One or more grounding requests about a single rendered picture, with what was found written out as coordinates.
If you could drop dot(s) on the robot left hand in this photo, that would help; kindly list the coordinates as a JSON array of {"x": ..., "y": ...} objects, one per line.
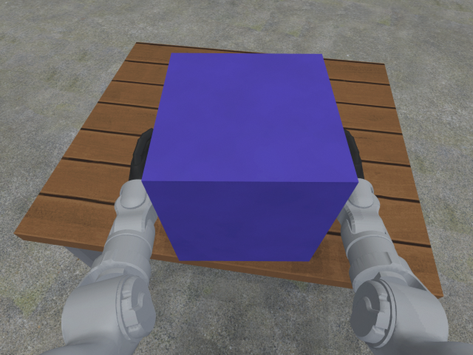
[{"x": 140, "y": 155}]

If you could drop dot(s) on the left robot upper arm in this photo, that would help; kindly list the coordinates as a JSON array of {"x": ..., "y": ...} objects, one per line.
[{"x": 109, "y": 317}]

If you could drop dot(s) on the table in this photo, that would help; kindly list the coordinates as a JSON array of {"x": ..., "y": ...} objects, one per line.
[{"x": 76, "y": 207}]

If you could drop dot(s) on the robot left forearm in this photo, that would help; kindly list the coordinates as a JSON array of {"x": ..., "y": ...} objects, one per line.
[{"x": 128, "y": 247}]

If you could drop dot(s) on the robot right hand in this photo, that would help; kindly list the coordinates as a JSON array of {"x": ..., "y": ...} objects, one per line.
[{"x": 355, "y": 154}]

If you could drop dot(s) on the right robot upper arm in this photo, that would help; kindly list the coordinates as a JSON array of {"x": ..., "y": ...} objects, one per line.
[{"x": 395, "y": 319}]

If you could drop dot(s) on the robot right forearm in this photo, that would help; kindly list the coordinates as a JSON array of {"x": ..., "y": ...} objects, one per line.
[{"x": 367, "y": 244}]

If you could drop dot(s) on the carton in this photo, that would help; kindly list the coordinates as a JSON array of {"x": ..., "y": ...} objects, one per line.
[{"x": 248, "y": 159}]

